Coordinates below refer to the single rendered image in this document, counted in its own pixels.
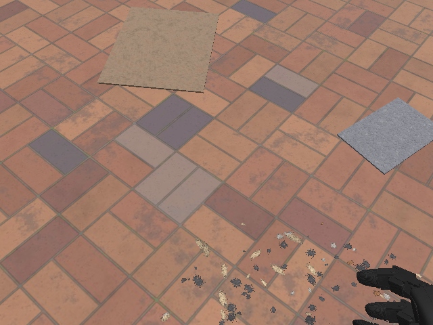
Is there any right robot hand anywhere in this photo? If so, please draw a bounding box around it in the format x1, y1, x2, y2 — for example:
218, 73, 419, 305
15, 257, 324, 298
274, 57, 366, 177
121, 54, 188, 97
352, 265, 433, 325

